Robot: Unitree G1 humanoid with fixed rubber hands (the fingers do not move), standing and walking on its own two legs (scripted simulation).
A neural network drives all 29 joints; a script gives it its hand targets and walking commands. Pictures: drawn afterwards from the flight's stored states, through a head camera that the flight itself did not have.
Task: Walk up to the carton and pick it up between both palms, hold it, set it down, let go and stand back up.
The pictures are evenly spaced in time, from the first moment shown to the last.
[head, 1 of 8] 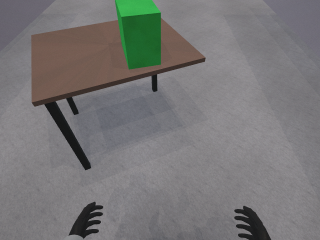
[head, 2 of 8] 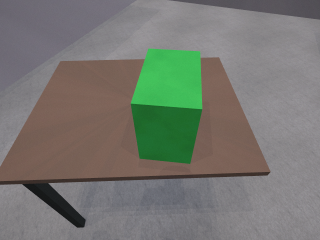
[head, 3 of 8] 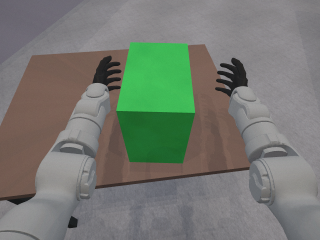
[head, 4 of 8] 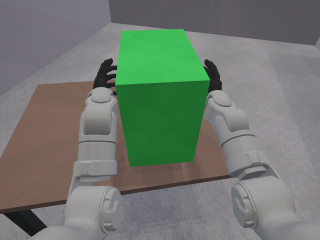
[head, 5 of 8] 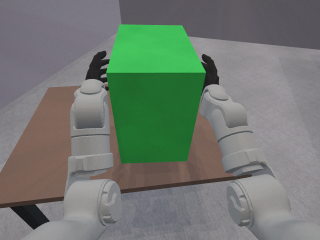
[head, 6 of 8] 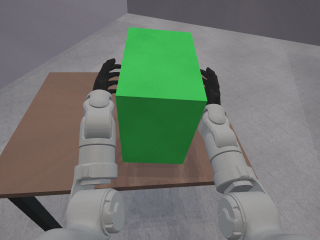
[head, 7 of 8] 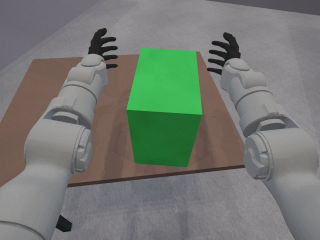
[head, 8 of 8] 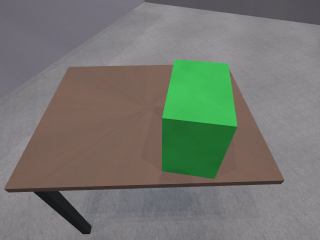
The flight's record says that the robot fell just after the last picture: no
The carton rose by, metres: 0.19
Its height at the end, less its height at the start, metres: +0.00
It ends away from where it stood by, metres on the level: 0.04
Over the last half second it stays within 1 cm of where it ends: yes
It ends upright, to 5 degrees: yes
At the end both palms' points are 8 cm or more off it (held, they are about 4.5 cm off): yes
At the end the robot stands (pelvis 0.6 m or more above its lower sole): yes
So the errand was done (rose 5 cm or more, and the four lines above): yes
